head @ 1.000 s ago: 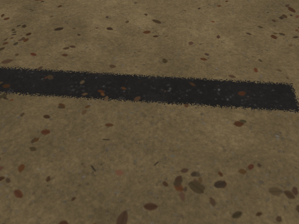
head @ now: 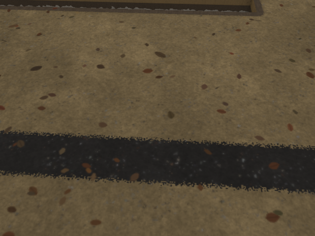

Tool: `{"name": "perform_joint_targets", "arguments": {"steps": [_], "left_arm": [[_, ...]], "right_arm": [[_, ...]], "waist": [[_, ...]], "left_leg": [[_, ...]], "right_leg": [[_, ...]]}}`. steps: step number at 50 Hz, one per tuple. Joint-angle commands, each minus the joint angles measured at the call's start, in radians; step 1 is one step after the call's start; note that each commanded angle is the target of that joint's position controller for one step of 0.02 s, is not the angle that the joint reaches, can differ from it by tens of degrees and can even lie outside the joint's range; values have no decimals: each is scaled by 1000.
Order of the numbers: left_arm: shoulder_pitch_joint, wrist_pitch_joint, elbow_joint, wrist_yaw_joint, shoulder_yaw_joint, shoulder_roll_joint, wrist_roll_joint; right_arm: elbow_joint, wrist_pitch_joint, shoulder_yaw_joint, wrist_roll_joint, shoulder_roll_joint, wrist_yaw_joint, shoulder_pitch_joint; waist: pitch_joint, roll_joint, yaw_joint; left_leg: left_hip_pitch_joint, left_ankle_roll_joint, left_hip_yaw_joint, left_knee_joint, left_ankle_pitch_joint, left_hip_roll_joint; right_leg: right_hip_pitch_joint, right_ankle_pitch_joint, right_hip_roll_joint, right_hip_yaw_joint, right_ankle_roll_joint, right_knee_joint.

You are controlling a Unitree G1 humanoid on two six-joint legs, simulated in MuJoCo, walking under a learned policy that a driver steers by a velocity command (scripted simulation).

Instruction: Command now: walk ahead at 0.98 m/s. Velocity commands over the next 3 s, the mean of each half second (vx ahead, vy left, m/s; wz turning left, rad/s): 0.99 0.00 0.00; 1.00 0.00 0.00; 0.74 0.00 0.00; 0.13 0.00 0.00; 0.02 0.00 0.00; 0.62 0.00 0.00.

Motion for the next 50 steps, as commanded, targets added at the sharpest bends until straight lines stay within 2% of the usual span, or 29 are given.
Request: {"name": "perform_joint_targets", "arguments": {"steps": [1, 4, 7, 8, 10, 12, 14, 16, 17, 18, 19, 20, 21, 23, 25, 26, 30, 34, 37, 38, 40, 41, 42, 43, 44, 45, 46, 48, 50], "left_arm": [[-18, 7, -107, -23, 1, 61, 28], [-128, 36, -157, -39, -14, 37, 35], [-313, 27, -208, -43, -17, 63, 26], [-348, 18, -236, -51, -33, 26, 24], [-434, 11, -247, -60, -37, 30, 13], [-472, 10, -250, -55, -34, 49, 8], [-458, 7, -246, -43, -24, 78, 20], [-279, 9, -202, -23, 3, 136, 20], [-71, 11, -133, -6, 23, 174, 16], [129, 15, -74, 13, 47, 223, 27], [175, 12, -65, 24, 78, 324, 66], [169, 17, -61, 1, 81, 271, 42], [58, 10, -53, -5, 77, 223, 34], [-8, -7, -27, -12, 54, 117, 34], [-3, -17, 10, -4, 31, 58, 24], [8, -26, 23, -3, 31, 63, 12], [49, -50, 41, -18, 34, 98, -4], [125, -67, 67, -14, 37, 144, -26], [158, -52, 86, -2, 39, 188, -9], [159, -40, 91, 8, 43, 211, 4], [111, -7, 91, 30, 54, 249, 28], [88, -1, 77, 33, 49, 219, 36], [217, -9, 37, 6, 10, 30, -2], [186, -30, 27, 4, 23, 107, -25], [34, -34, -19, 13, 26, 128, -26], [-34, -36, -35, 11, 21, 124, -14], [-58, -28, -38, 4, 16, 101, -2], [-37, 5, -48, -19, 5, 55, 28], [-119, 24, -88, -36, -4, 36, 39]], "right_arm": [[25, -36, -8, 1, -29, -3, 119], [64, -67, -6, 24, -50, 3, 158], [74, -80, 0, 43, -42, 18, 206], [68, -88, -5, 46, -75, 17, 216], [93, -99, -4, 61, -84, 9, 272], [110, -94, -5, 51, -112, 1, 312], [122, -81, -8, 35, -154, -10, 319], [135, -53, -16, 4, -197, -32, 308], [132, -36, -21, -8, -213, -42, 270], [118, -31, -20, -13, -194, -43, 228], [72, -42, 21, 18, 0, -17, 348], [69, -63, 15, 60, -60, -13, 339], [23, -67, 9, 57, -97, -21, 170], [-1, -64, 18, 35, -71, -9, 76], [-10, -28, 30, 1, -24, 16, 95], [-23, -17, 35, -5, -8, 26, 79], [-124, -13, 52, -9, -21, 42, -162], [-159, -26, 69, 17, -15, 55, -299], [-160, -29, 55, 7, -63, 38, -299], [-147, -29, 45, 4, -86, 29, -245], [-41, -25, 8, 6, -153, 0, 99], [11, -19, -17, -5, -208, -19, 290], [16, -19, -50, -41, -307, -29, 318], [18, -14, -52, -7, -256, -7, 304], [24, -22, -47, 0, -209, -2, 190], [32, -32, -36, 4, -141, 3, 148], [45, -39, -25, -1, -98, 3, 125], [79, -50, -2, 7, -35, -2, 129], [104, -67, -4, 27, -50, -4, 154]], "waist": [[30, -26, 27], [110, 30, 49], [141, -15, 2], [131, 40, -1], [134, 8, -34], [121, 12, -54], [52, 69, -36], [-81, 140, 66], [-178, 145, 164], [-263, 129, 249], [-399, -184, 121], [-513, -194, 140], [-276, -89, 113], [-95, 47, 49], [-31, 15, -28], [2, -4, -43], [120, -7, -25], [130, -5, 16], [58, -49, 5], [-2, -83, -29], [-178, -114, -196], [-265, -96, -268], [-397, 222, -137], [-482, 203, -153], [-256, 128, -116], [-155, 18, -96], [-88, -21, -56], [-30, 18, 19], [48, 43, 35]], "left_leg": [[159, 120, -528, -471, -266, 314], [60, 104, -375, -576, -174, 256], [93, 62, -191, -614, 131, 143], [54, 56, -194, -622, 214, 171], [123, 34, -166, -675, 415, 193], [318, 16, -133, -648, 629, 211], [499, 0, -113, -528, 996, 238], [586, -13, -115, -242, 1270, 280], [547, -14, -103, 5, 1246, 283], [362, -11, -95, 305, 1015, 248], [-70, -35, -109, 757, 89, 96], [-271, -26, -234, 929, -210, 8], [-377, -8, -236, 893, -79, 97], [-311, -8, -233, 761, -10, 159], [-230, -32, -234, 680, -17, 194], [-250, -44, -223, 642, -20, 210], [-314, -77, -112, 336, 196, 240], [-108, -44, -23, 3, 471, 174], [-81, -8, 15, -80, 382, 96], [-20, 3, 18, -77, 297, 56], [311, 35, -15, -89, 152, 21], [546, 61, -119, -44, 6, 125], [860, 189, -625, -91, -227, 450], [901, 220, -988, -308, -333, 487], [743, 180, -800, -347, -261, 436], [577, 159, -664, -366, -140, 407], [439, 128, -563, -390, -80, 362], [243, 98, -452, -454, -75, 308], [177, 95, -379, -526, -58, 282]], "right_leg": [[-358, 11, -118, 59, 4, 16], [-435, 85, -175, 5, 44, -133], [-452, 296, -164, -103, 56, -400], [-364, 396, -171, -99, 53, -533], [-274, 528, -133, -152, 34, -677], [-286, 533, -95, -180, 16, -786], [-247, 424, -26, -208, -5, -829], [-70, 241, 40, -188, -31, -830], [122, 177, 45, -170, -50, -854], [369, 63, -45, -85, -78, -818], [730, -102, -377, 382, -191, -799], [801, -281, -441, 794, -253, -1033], [636, -232, -375, 608, -203, -1088], [323, -45, -304, 370, -147, -1138], [130, -51, -241, 251, -104, -1202], [94, -48, -226, 218, -98, -1237], [0, 223, -144, 34, -89, -1340], [58, 534, -153, -50, -50, -1430], [326, 993, -188, -90, -22, -1297], [388, 1169, -206, -95, -13, -1182], [357, 1235, -218, -110, 0, -745], [177, 998, -181, -108, -3, -433], [-237, 91, -15, -97, 30, 38], [-406, -164, 50, 44, 10, 174], [-505, -45, -36, 41, -4, 143], [-485, 11, -72, 31, -5, 71], [-439, 19, -100, 38, -3, 13], [-350, 10, -137, 41, 22, -75], [-415, 25, -174, 12, 51, -167]]}}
